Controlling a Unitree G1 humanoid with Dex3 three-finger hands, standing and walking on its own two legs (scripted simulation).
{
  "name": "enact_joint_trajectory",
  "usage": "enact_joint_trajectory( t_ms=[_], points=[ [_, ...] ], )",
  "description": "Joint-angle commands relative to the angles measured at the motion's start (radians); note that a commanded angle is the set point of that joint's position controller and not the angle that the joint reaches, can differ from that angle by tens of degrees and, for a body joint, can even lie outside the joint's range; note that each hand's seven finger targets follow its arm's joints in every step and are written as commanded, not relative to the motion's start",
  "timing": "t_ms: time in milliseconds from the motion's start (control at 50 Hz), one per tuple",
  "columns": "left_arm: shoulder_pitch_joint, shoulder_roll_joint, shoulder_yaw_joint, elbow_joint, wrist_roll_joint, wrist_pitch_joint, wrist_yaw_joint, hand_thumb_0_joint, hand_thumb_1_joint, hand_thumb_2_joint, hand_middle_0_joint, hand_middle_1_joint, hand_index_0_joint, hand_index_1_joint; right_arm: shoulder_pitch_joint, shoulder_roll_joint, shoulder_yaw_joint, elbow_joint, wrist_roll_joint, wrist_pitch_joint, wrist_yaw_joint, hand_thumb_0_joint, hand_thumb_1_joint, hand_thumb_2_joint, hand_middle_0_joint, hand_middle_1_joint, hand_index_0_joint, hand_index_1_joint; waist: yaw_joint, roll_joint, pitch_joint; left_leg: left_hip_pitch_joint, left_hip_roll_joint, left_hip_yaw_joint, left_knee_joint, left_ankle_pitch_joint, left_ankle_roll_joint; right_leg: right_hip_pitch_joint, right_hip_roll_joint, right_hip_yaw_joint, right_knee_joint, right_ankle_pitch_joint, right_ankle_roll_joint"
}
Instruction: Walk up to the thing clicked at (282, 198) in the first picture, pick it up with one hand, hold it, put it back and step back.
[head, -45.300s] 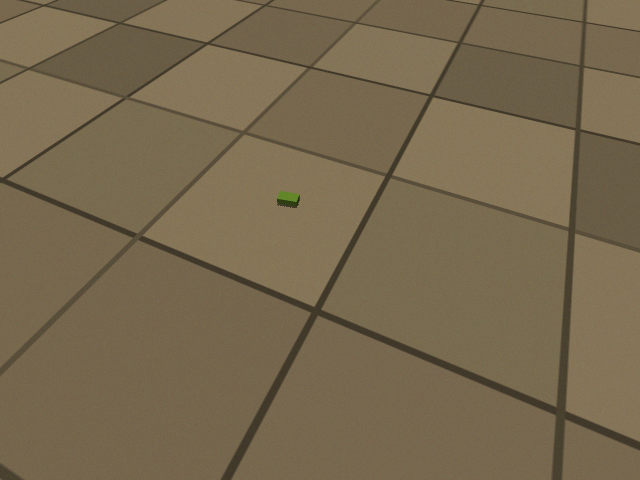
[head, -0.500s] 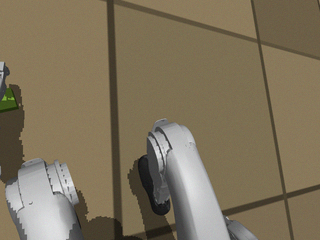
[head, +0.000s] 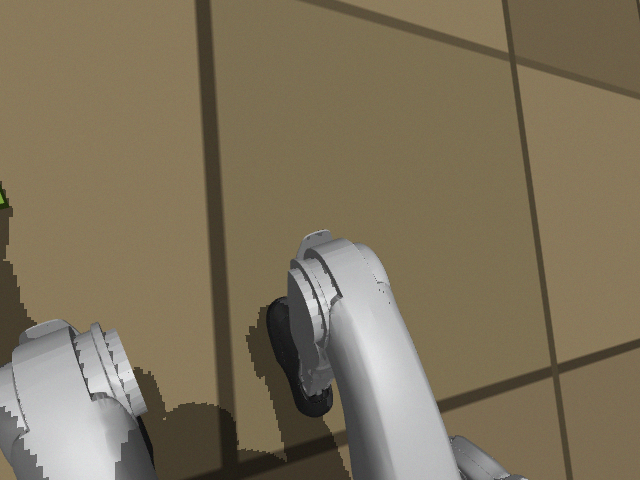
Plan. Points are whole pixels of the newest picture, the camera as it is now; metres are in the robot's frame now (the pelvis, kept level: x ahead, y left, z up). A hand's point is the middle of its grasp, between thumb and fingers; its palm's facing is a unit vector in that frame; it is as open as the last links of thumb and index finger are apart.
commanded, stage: close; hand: left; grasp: from above
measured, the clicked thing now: out of the picture +0.48 +0.27 -0.28
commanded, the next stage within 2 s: settle in 1.88 s
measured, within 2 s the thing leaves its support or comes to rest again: neither
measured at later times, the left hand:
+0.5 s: hand out of the picture +0.46 +0.26 -0.25, palm faces -0.44 -0.08 -0.90, open 12.9 cm
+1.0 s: hand out of the picture +0.46 +0.27 -0.25, palm faces -0.45 -0.09 -0.89, open 11.1 cm
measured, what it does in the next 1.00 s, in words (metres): stands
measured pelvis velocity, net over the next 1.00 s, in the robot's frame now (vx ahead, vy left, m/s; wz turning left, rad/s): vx -0.01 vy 0.00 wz -0.02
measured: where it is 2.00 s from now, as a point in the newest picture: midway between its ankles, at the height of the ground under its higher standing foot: (228, 428)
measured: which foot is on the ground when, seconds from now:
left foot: down 0.00-1.00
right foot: down 0.00-1.00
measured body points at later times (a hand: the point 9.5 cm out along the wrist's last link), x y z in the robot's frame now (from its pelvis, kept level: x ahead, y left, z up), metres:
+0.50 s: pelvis -0.01 +0.00 +0.01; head +0.27 +0.13 +0.34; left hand +0.48 +0.27 -0.19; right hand +0.02 -0.25 -0.04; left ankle +0.05 +0.12 -0.26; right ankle +0.13 -0.15 -0.26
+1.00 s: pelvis -0.01 +0.00 +0.01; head +0.28 +0.12 +0.33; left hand +0.48 +0.27 -0.20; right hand +0.03 -0.24 -0.04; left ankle +0.05 +0.12 -0.26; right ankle +0.13 -0.15 -0.26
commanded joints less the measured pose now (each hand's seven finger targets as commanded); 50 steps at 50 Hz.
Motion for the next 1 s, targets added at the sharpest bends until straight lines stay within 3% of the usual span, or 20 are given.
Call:
enact_joint_trajectory(
  t_ms=[0, 40, 80, 160, 240, 320, 340, 360, 380, 460, 640, 720, 760, 800, 860, 920, 940, 980],
  points=[
    [-0.26, 0.185, 0.017, -0.102, -0.01, -0.025, 0.04, 0.0, -0.515, 0.983, -0.085, -0.955, -0.071, -0.969, 0.208, -0.328, -0.089, 0.016, 0.011, 0.006, -0.016, 0.0, -0.912, -0.91, 0.199, 0.301, 0.199, 0.301, -0.072, 0.506, -0.661, 0.48, 0.031, 0.114, -0.307, 0.299, 0.01, 0.408, 0.039, -0.195, -0.166, 0.277, -0.101],
    [-0.24, 0.167, 0.016, -0.084, 0.002, -0.026, 0.049, 0.0, -0.508, 0.977, -0.076, -0.967, -0.067, -0.975, 0.21, -0.321, -0.087, 0.011, 0.006, 0.007, -0.013, 0.0, -0.909, -0.908, 0.199, 0.3, 0.199, 0.3, -0.073, 0.512, -0.652, 0.492, 0.031, 0.111, -0.307, 0.314, 0.006, 0.398, 0.036, -0.2, -0.154, 0.287, -0.102],
    [-0.231, 0.131, -0.012, -0.073, 0.003, -0.023, 0.049, 0.0, -0.43, 0.936, -0.119, -0.962, -0.121, -0.96, 0.192, -0.32, -0.081, -0.003, 0.004, 0.006, -0.012, 0.0, -0.901, -0.904, 0.2, 0.3, 0.2, 0.3, -0.087, 0.499, -0.633, 0.485, 0.03, 0.112, -0.296, 0.299, 0.007, 0.38, 0.035, -0.204, -0.152, 0.278, -0.101],
    [-0.281, 0.182, 0.002, -0.106, 0.004, -0.018, 0.072, 0.0, -0.342, 0.922, -0.195, -0.926, -0.194, -0.926, 0.191, -0.337, -0.088, 0.001, 0.01, 0.009, -0.022, 0.0, -0.904, -0.905, 0.199, 0.3, 0.2, 0.3, -0.084, 0.513, -0.643, 0.487, 0.035, 0.101, -0.33, 0.267, 0.006, 0.383, 0.037, -0.2, -0.171, 0.253, -0.105],
    [-0.262, 0.145, -0.018, -0.084, 0.007, -0.006, 0.083, 0.0, -0.322, 0.842, -0.188, -0.898, -0.198, -0.886, 0.178, -0.337, -0.081, -0.016, 0.001, 0.001, -0.017, 0.0, -0.9, -0.902, 0.199, 0.3, 0.2, 0.3, -0.102, 0.492, -0.609, 0.47, 0.035, 0.102, -0.321, 0.228, 0.009, 0.355, 0.035, -0.202, -0.176, 0.224, -0.1],
    [-0.28, 0.189, 0.004, -0.084, 0.005, 0.006, 0.091, 0.0, -0.29, 0.817, -0.222, -0.87, -0.23, -0.86, 0.181, -0.347, -0.082, -0.011, 0.006, -0.002, -0.022, 0.0, -0.903, -0.904, 0.199, 0.3, 0.2, 0.3, -0.095, 0.499, -0.611, 0.478, 0.039, 0.089, -0.342, 0.229, 0.004, 0.357, 0.03, -0.198, -0.177, 0.219, -0.101],
    [-0.284, 0.165, -0.013, -0.095, 0.003, 0.01, 0.088, 0.0, -0.286, 0.813, -0.229, -0.855, -0.235, -0.848, 0.161, -0.348, -0.086, -0.013, 0.009, -0.007, -0.022, 0.0, -0.902, -0.904, 0.199, 0.3, 0.2, 0.3, -0.095, 0.508, -0.607, 0.482, 0.041, 0.086, -0.335, 0.225, 0.002, 0.339, 0.029, -0.196, -0.171, 0.218, -0.102],
    [-0.285, 0.179, -0.003, -0.082, 0.0, 0.012, 0.092, 0.0, -0.277, 0.81, -0.23, -0.858, -0.238, -0.849, 0.169, -0.343, -0.082, -0.01, 0.006, -0.004, -0.023, 0.0, -0.901, -0.904, 0.199, 0.3, 0.2, 0.3, -0.098, 0.517, -0.614, 0.488, 0.042, 0.082, -0.348, 0.23, 0.0, 0.348, 0.03, -0.199, -0.176, 0.217, -0.104],
    [-0.283, 0.162, -0.019, -0.068, 0.004, 0.014, 0.085, 0.0, -0.258, 0.786, -0.24, -0.856, -0.253, -0.843, 0.159, -0.342, -0.073, -0.021, 0.008, -0.007, -0.021, 0.0, -0.902, -0.903, 0.199, 0.3, 0.2, 0.3, -0.109, 0.506, -0.588, 0.476, 0.041, 0.083, -0.34, 0.209, 0.001, 0.34, 0.025, -0.199, -0.168, 0.21, -0.099],
    [-0.307, 0.19, -0.006, -0.084, -0.009, 0.023, 0.075, 0.0, -0.231, 0.766, -0.275, -0.815, -0.282, -0.806, 0.165, -0.351, -0.076, -0.022, 0.012, -0.01, -0.026, 0.0, -0.903, -0.905, 0.199, 0.3, 0.199, 0.3, -0.104, 0.509, -0.588, 0.464, 0.041, 0.083, -0.351, 0.19, 0.004, 0.346, 0.027, -0.197, -0.182, 0.191, -0.102],
    [-0.275, 0.185, -0.022, -0.075, -0.022, 0.013, 0.039, 0.0, -0.144, 0.687, -0.342, -0.761, -0.356, -0.746, 0.19, -0.346, -0.055, -0.039, 0.011, -0.01, -0.025, 0.0, -0.904, -0.904, 0.199, 0.3, 0.199, 0.3, -0.11, 0.509, -0.606, 0.489, 0.039, 0.093, -0.327, 0.266, 0.005, 0.396, 0.032, -0.198, -0.181, 0.26, -0.098],
    [-0.291, 0.22, -0.01, -0.112, -0.024, 0.003, 0.042, 0.0, -0.09, 0.659, -0.395, -0.716, -0.405, -0.705, 0.187, -0.352, -0.054, -0.04, 0.015, -0.008, -0.03, 0.0, -0.905, -0.905, 0.199, 0.3, 0.199, 0.3, -0.104, 0.543, -0.606, 0.51, 0.042, 0.087, -0.341, 0.261, 0.0, 0.393, 0.031, -0.202, -0.182, 0.25, -0.102],
    [-0.293, 0.232, 0.008, -0.139, -0.015, 0.0, 0.047, 0.0, -0.078, 0.638, -0.398, -0.701, -0.41, -0.688, 0.195, -0.357, -0.058, -0.036, 0.013, -0.004, -0.03, 0.0, -0.904, -0.905, 0.199, 0.3, 0.199, 0.3, -0.092, 0.572, -0.638, 0.539, 0.045, 0.08, -0.341, 0.307, -0.007, 0.38, 0.029, -0.206, -0.168, 0.275, -0.107],
    [-0.258, 0.181, -0.023, -0.089, -0.017, -0.001, 0.041, 0.0, -0.052, 0.638, -0.424, -0.689, -0.434, -0.678, 0.18, -0.347, -0.051, -0.045, 0.009, -0.004, -0.029, 0.0, -0.904, -0.905, 0.199, 0.3, 0.199, 0.3, -0.114, 0.539, -0.591, 0.514, 0.044, 0.081, -0.334, 0.28, -0.006, 0.377, 0.029, -0.209, -0.168, 0.262, -0.103],
    [-0.273, 0.216, -0.011, -0.109, -0.019, 0.0, 0.044, 0.0, -0.013, 0.602, -0.438, -0.69, -0.457, -0.67, 0.185, -0.348, -0.049, -0.044, 0.011, -0.002, -0.032, 0.0, -0.903, -0.904, 0.199, 0.3, 0.199, 0.3, -0.102, 0.521, -0.598, 0.494, 0.041, 0.09, -0.332, 0.257, 0.003, 0.386, 0.034, -0.205, -0.184, 0.249, -0.101],
    [-0.284, 0.221, -0.01, -0.116, -0.022, -0.004, 0.046, 0.0, 0.027, 0.612, -0.487, -0.652, -0.497, -0.641, 0.194, -0.361, -0.057, -0.037, 0.012, -0.002, -0.034, 0.0, -0.904, -0.905, 0.199, 0.3, 0.199, 0.3, -0.11, 0.532, -0.599, 0.501, 0.043, 0.088, -0.34, 0.261, 0.002, 0.388, 0.033, -0.203, -0.192, 0.251, -0.102],
    [-0.284, 0.241, 0.009, -0.112, -0.022, -0.003, 0.052, 0.0, 0.04, 0.581, -0.49, -0.655, -0.506, -0.638, 0.206, -0.353, -0.053, -0.038, 0.01, 0.001, -0.037, 0.0, -0.906, -0.905, 0.199, 0.3, 0.199, 0.3, -0.106, 0.523, -0.612, 0.496, 0.042, 0.089, -0.343, 0.261, 0.005, 0.407, 0.036, -0.205, -0.198, 0.253, -0.102],
    [-0.271, 0.222, 0.003, -0.108, -0.025, -0.004, 0.047, 0.0, 0.064, 0.526, -0.49, -0.635, -0.515, -0.609, 0.205, -0.349, -0.049, -0.046, 0.011, 0.0, -0.034, 0.0, -0.903, -0.903, 0.199, 0.3, 0.199, 0.3, -0.111, 0.507, -0.592, 0.484, 0.041, 0.088, -0.34, 0.25, 0.007, 0.389, 0.031, -0.208, -0.191, 0.24, -0.1]
  ],
)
